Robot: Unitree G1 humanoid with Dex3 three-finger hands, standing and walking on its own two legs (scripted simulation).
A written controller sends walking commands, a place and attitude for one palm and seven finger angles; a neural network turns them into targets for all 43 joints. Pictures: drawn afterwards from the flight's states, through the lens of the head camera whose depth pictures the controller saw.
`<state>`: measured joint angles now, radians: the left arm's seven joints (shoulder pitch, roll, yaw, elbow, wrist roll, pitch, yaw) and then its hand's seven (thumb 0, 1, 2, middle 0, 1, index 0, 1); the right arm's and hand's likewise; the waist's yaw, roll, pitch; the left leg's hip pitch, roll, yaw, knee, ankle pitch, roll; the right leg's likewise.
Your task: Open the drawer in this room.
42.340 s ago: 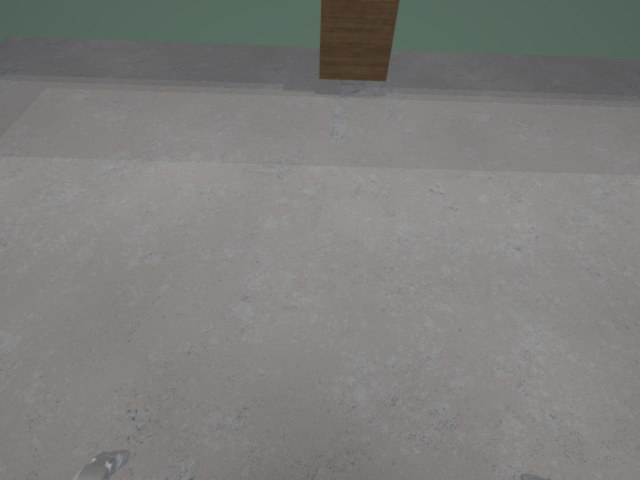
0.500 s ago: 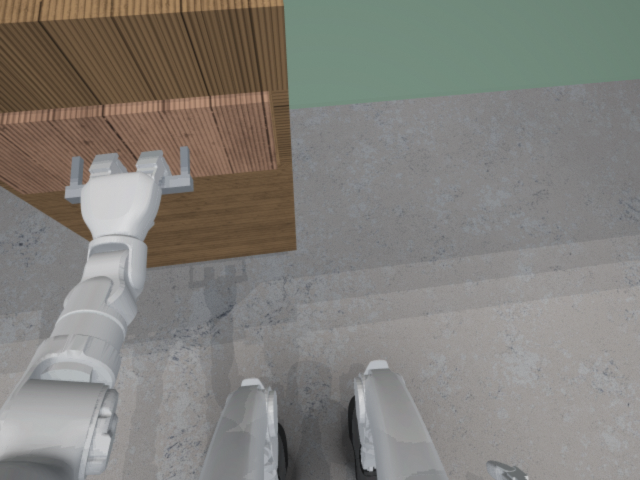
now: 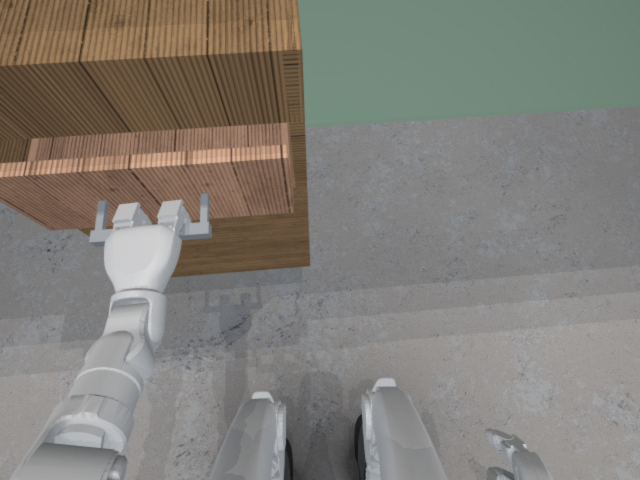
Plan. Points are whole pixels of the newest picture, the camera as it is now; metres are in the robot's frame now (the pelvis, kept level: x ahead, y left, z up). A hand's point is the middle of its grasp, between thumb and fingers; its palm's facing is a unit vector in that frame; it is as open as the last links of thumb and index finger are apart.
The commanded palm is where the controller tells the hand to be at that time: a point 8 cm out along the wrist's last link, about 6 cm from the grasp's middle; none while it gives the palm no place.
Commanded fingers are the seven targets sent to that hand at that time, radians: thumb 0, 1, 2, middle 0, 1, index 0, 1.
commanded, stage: pull the drawer open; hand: left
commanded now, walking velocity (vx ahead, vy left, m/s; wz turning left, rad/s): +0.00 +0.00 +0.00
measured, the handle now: (153, 220) +0.45 +0.24 -0.08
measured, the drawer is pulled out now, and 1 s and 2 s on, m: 0.05 0.16 0.25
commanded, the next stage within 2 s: none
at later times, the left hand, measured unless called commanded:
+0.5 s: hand (160, 304) +0.33 +0.22 -0.10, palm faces -0.07 -0.06 -1.00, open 5.4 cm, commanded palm +0.30 +0.22 -0.05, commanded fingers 0.00 0.90 0.90 -0.40 -1.35 -0.40 -1.35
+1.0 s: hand (158, 350) +0.27 +0.21 -0.10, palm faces -0.06 -0.06 -1.00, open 5.5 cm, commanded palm +0.24 +0.22 -0.05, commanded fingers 0.00 0.90 0.90 -0.40 -1.35 -0.40 -1.35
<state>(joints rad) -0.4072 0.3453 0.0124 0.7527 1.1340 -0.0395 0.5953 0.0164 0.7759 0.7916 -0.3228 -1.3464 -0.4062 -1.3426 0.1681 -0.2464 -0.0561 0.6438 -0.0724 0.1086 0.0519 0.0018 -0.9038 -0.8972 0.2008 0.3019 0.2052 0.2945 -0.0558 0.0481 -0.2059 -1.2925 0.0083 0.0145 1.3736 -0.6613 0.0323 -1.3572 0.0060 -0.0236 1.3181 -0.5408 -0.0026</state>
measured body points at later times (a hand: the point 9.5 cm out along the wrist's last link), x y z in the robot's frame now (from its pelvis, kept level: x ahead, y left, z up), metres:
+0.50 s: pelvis -0.01 +0.00 +0.00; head +0.15 -0.01 +0.42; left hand +0.33 +0.22 -0.04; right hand +0.12 -0.26 -0.15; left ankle -0.02 +0.10 -0.60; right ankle +0.03 -0.12 -0.60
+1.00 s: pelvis -0.02 -0.01 -0.01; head +0.12 -0.02 +0.42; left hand +0.27 +0.21 -0.04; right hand +0.15 -0.26 -0.14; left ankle -0.02 +0.10 -0.60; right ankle +0.03 -0.12 -0.60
